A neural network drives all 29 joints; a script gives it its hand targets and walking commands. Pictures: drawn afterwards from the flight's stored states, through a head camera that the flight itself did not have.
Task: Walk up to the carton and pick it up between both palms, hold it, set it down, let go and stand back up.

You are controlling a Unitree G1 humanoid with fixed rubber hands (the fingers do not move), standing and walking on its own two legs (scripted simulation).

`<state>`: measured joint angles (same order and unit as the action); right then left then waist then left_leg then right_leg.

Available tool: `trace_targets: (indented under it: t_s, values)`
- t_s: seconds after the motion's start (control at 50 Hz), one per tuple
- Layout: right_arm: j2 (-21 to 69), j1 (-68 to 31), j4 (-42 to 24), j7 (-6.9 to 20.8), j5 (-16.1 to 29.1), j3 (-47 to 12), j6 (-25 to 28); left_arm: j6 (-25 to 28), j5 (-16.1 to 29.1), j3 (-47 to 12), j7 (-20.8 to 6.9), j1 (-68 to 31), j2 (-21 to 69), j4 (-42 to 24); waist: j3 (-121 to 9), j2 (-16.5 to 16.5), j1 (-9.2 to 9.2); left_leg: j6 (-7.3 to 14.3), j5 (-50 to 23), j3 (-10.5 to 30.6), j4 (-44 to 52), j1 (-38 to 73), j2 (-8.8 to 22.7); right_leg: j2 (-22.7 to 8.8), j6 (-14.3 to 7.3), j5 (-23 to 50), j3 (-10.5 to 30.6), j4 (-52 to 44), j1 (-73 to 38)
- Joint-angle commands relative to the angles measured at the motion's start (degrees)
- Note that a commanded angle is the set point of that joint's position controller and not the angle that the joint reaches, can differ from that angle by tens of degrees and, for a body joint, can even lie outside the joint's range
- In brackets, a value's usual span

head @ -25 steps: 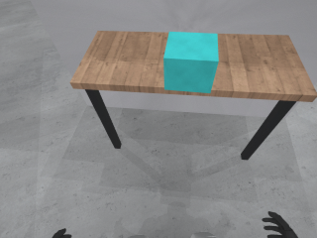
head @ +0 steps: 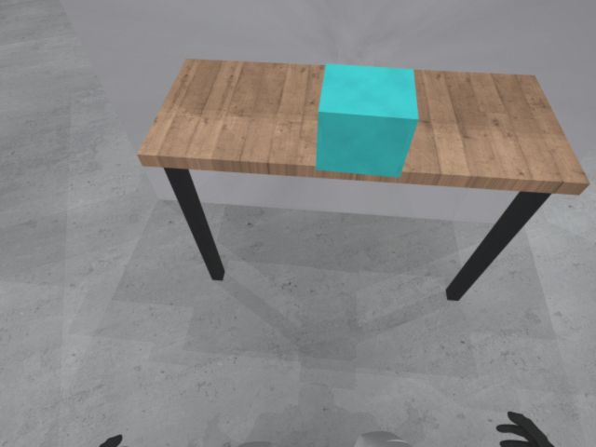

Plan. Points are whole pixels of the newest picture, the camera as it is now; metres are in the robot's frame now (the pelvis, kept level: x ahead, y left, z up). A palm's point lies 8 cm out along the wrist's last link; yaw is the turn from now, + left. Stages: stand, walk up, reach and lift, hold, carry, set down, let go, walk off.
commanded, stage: walk up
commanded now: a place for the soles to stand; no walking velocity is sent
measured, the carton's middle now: (363, 121) +0.70 -0.11 -0.02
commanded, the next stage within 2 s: none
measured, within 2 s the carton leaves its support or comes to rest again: neither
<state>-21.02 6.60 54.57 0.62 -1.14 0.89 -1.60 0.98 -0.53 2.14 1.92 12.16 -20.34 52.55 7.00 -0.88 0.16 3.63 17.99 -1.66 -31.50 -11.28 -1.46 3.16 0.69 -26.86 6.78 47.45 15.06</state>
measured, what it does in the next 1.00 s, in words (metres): steps on the spot: right foot, then left foot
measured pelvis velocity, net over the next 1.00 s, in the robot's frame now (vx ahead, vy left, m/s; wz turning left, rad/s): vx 0.00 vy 0.01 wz -0.03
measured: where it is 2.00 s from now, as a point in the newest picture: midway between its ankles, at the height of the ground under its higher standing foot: outside the picture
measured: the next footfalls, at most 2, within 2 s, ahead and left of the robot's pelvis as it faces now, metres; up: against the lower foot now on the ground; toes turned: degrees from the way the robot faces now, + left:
right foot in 0.14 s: +0.05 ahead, -0.14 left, +0.00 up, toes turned +6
left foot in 0.40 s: +0.03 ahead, +0.08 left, +0.00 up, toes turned +0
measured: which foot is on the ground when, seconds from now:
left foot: down 0.00-0.16, up 0.18-0.38, down 0.40-0.76, up 0.78-0.98, down 1.00-1.00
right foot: up 0.00-0.12, down 0.14-0.40, up 0.42-0.72, down 0.74-1.00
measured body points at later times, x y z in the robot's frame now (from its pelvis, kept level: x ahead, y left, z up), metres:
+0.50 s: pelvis +0.00 +0.01 +0.00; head +0.03 +0.02 +0.44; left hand +0.09 +0.31 -0.13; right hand +0.09 -0.30 -0.12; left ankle -0.01 +0.08 -0.74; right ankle -0.01 -0.14 -0.71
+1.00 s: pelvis +0.00 +0.01 -0.01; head +0.04 +0.00 +0.44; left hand +0.09 +0.32 -0.13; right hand +0.09 -0.29 -0.14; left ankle -0.03 +0.10 -0.73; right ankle +0.01 -0.13 -0.73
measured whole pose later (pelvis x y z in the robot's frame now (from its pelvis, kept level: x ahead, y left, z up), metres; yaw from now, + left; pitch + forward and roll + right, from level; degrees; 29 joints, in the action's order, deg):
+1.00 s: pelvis +0.00 +0.01 -0.01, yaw -2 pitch -3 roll -1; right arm -21.0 6.0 53.2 1.5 -1.1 0.9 -2.2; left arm 3.2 -0.5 1.8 2.8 11.3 -19.9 52.7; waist 8.1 -2.4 0.3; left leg 3.0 26.8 -2.6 -37.5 -12.1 -0.4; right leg 2.4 0.7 -17.1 5.8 34.7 15.1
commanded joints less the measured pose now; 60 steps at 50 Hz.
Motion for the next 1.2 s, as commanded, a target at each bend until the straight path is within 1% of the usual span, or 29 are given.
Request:
trace_targets:
  t_s: [0.0,0.04,0.08,0.12,0.16,0.28,0.32,0.34,0.36,0.38,0.42,0.48,0.56,0.64,0.66,0.68,0.7,0.72,0.76,0.86,0.92,0.94,0.96,0.98,1.02,1.06,1.1,1.16,1.18]
  values:
    - [-14.2,-1.0,-4.9,-0.3,0.2,5.2,1.8,2.6,0.2,1.0,0.8,3.2,-11.0,-1.0,-8.0,-6.2,1.18,6.5,-28.7,7.6,4.9,12.2,14.5,-2.9,-0.2,4.6,-7.0,-16.3,2.8]
    - [-13.6,-4.3,-5.8,-0.1,0.9,4.6,1.2,3.4,-0.1,1.6,1.3,6.8,-11.6,0.5,-10.3,-5.3,-1.02,4.0,-30.7,4.6,-1.4,10.6,11.4,-2.3,-0.5,21.0,-6.1,-27.0,-4.1]
    - [-10.8,-5.5,-6.7,0.0,1.5,3.9,1.0,3.8,-0.9,2.7,2.0,8.2,-15.5,1.4,-11.3,0.9,-1.71,-1.0,-19.4,2.6,-6.7,1.7,7.4,-8.8,-4.7,37.4,7.1,-24.3,-10.3]
    - [-10.3,-5.4,-6.2,0.1,1.5,4.2,0.0,3.7,-1.2,3.2,2.0,3.9,-18.6,-0.1,-7.6,6.9,-0.17,-3.1,10.8,4.3,-12.4,-6.4,1.2,-17.6,-13.1,36.6,23.3,-25.8,-7.2]
    - [-11.0,-2.9,-5.7,0.0,0.6,4.5,-0.5,3.8,-1.4,3.8,2.0,1.0,-19.6,-2.1,-4.3,7.3,0.76,-2.9,17.9,8.2,-18.5,-9.4,2.4,-20.9,-17.7,29.1,27.9,-26.5,-2.4]
    - [-11.1,-2.5,-5.2,0.2,0.5,4.4,0.7,3.2,-0.8,2.7,1.9,0.0,-16.5,-2.8,-6.2,7.6,1.17,-2.8,10.8,6.4,-3.7,-5.9,3.9,-15.6,-12.4,42.7,18.6,-19.1,-5.2]
    - [-11.8,2.7,-2.9,-0.2,0.1,4.8,1.8,2.7,0.0,1.9,1.5,-3.3,-15.0,-3.6,-7.7,5.2,4.22,-2.0,-7.1,8.1,9.7,7.4,6.3,-10.5,-6.6,40.3,10.8,-13.3,2.7]
    - [-15.6,5.2,-2.1,-0.6,-0.6,5.8,2.4,2.7,0.4,1.5,1.6,-2.8,-12.8,-4.2,-9.4,-2.5,4.31,-0.5,-18.3,16.0,12.2,12.9,14.0,-4.9,-2.9,32.5,4.7,-4.4,7.2]
    - [-16.7,2.2,-2.7,-0.5,-0.5,5.7,2.5,2.3,1.1,1.3,1.8,-2.4,-11.4,-3.7,-8.5,-6.7,2.82,4.1,-29.1,21.0,12.5,14.7,19.4,1.4,-0.9,4.9,-0.7,0.2,12.3]
    - [-16.0,1.3,-3.2,-0.7,-0.6,5.4,2.4,1.6,1.0,1.5,2.0,-0.8,-12.2,-2.9,-8.3,-3.0,2.14,7.5,-29.1,20.2,10.5,13.4,21.5,2.3,-0.8,-5.5,-1.9,5.1,12.5]
    - [-15.7,-3.2,-4.6,-0.5,0.1,5.4,2.1,0.7,0.7,1.6,1.6,1.3,-13.5,-1.5,-5.3,-5.2,1.38,6.6,-14.8,15.9,15.1,1.6,21.1,-1.0,-1.6,-4.8,-1.3,7.9,6.8]
    - [-13.6,-3.2,-5.7,-0.5,0.3,5.1,1.8,0.7,0.8,2.2,0.7,1.4,-12.9,-1.5,-0.7,-6.6,1.27,5.4,-9.4,13.6,15.1,1.3,16.7,-1.1,-1.1,-2.3,-1.9,4.9,8.0]
    - [-14.5,2.7,-5.5,-0.2,-0.1,5.6,1.7,2.0,0.1,2.1,0.8,1.4,-12.3,-1.9,-5.6,-6.9,3.12,6.1,-24.4,12.5,8.7,13.3,15.6,-2.6,-0.8,-2.4,-5.2,-6.9,8.8]
    - [-13.4,-3.0,-6.8,0.0,0.7,4.9,0.6,3.2,0.1,1.9,1.4,6.1,-11.8,0.6,-8.9,-7.4,-0.78,3.4,-26.8,4.0,-0.7,8.4,10.7,-2.4,-1.8,20.7,-6.5,-24.1,-4.1]
    - [-12.2,-4.0,-6.9,0.1,0.8,4.6,0.4,3.4,-0.2,2.7,1.9,7.8,-13.5,1.3,-9.5,-4.8,-1.50,1.7,-24.2,3.6,-3.4,5.5,9.3,-3.7,-2.7,26.9,-2.9,-24.4,-7.6]
    - [-10.4,-5.1,-7.6,0.1,1.5,4.1,0.3,3.6,-0.7,2.9,2.1,7.3,-15.4,1.3,-10.2,1.1,-1.61,-0.6,-18.0,3.3,-7.0,0.9,7.4,-8.9,-5.2,35.0,6.2,-24.0,-9.8]
    - [-10.1,-5.8,-7.7,0.1,1.4,4.3,0.2,3.8,-1.1,3.3,2.2,5.9,-17.7,0.7,-9.2,5.2,-1.04,-2.8,-7.1,2.5,-11.1,-4.2,4.1,-14.7,-9.8,37.0,18.2,-24.7,-9.3]
    - [-10.5,-4.5,-7.4,0.1,1.4,4.1,-0.5,3.8,-1.3,3.4,2.2,3.4,-18.6,-0.6,-6.8,6.5,-0.48,-3.3,13.1,4.7,-15.9,-7.1,1.4,-18.7,-14.6,34.6,25.2,-26.6,-6.0]
    - [-11.0,-1.3,-6.6,0.1,0.4,4.5,-0.9,3.8,-1.2,4.1,2.2,1.5,-19.2,-2.0,-4.7,6.2,0.55,-3.5,17.7,8.5,-22.1,-10.0,2.7,-21.1,-18.2,29.9,28.0,-25.8,-3.4]
    - [-11.5,-1.4,-6.0,0.4,0.3,4.7,-0.1,3.6,-1.2,3.0,1.9,-0.7,-16.8,-3.0,-3.0,8.0,0.54,-3.1,15.0,6.8,-15.4,-8.2,3.8,-17.0,-15.0,30.1,21.6,-23.4,0.7]
    - [-10.7,3.1,-4.0,0.3,0.3,4.6,1.2,2.6,-0.7,2.6,1.3,-2.6,-16.6,-3.5,-6.1,8.2,3.62,-2.5,5.8,4.8,6.6,1.7,3.3,-12.4,-10.0,33.4,14.3,-16.8,0.2]
    - [-12.6,6.2,-2.3,-0.1,-0.4,5.2,2.0,2.5,-0.1,2.0,1.2,-3.6,-14.3,-3.9,-7.8,3.9,4.11,-1.6,-4.4,8.9,12.9,9.2,7.0,-9.6,-6.2,35.2,9.4,-10.7,3.5]
    - [-16.4,6.9,-2.3,-0.5,-0.7,6.2,2.7,2.5,0.5,1.4,1.2,-2.8,-11.5,-4.3,-9.8,-5.1,3.99,0.0,-17.0,18.3,13.8,13.5,15.6,-3.1,-2.6,24.6,2.4,-1.2,9.1]
    - [-16.4,3.5,-3.8,-0.8,-0.4,5.6,2.7,2.0,1.1,1.1,1.6,-2.7,-10.6,-4.0,-8.3,-5.1,2.88,4.1,-28.2,22.5,12.2,14.8,20.8,2.6,-0.9,-1.7,-0.2,1.7,14.1]
    - [-16.8,0.5,-4.5,-0.9,0.3,5.8,2.5,0.6,0.6,1.6,1.7,-0.2,-13.6,-1.8,-9.1,-1.5,2.24,4.8,-20.2,18.8,13.2,7.2,22.1,-0.2,-1.4,-5.1,1.0,7.5,9.0]
    - [-14.0,-2.3,-5.5,-1.0,0.2,5.4,2.5,0.3,0.6,1.8,0.9,-0.1,-13.0,-1.6,-2.9,-3.5,1.29,1.1,-18.3,14.6,14.9,3.6,18.4,-1.0,-1.7,-0.7,0.7,7.2,9.1]
    - [-13.8,-1.0,-5.8,-1.1,0.5,5.6,2.3,0.0,0.5,2.0,0.7,-0.1,-13.2,-1.8,-1.5,-6.5,1.99,0.9,-16.6,13.0,14.3,5.1,16.3,-1.0,-1.2,0.2,-0.2,6.3,10.2]
    - [-13.8,4.8,-4.8,-1.3,0.6,5.6,2.3,0.6,0.3,2.1,0.5,0.4,-12.3,-1.9,-5.1,-6.8,3.52,-0.4,-30.6,11.5,10.2,15.4,15.1,-1.0,-1.0,0.7,-2.1,0.6,11.5]
    - [-13.7,5.3,-4.8,-1.2,0.5,5.6,2.4,0.9,0.4,1.9,0.6,0.2,-11.8,-2.1,-6.0,-6.3,3.17,1.1,-36.3,11.2,8.4,17.0,15.7,-1.4,-1.0,-0.5,-3.4,-1.0,11.0]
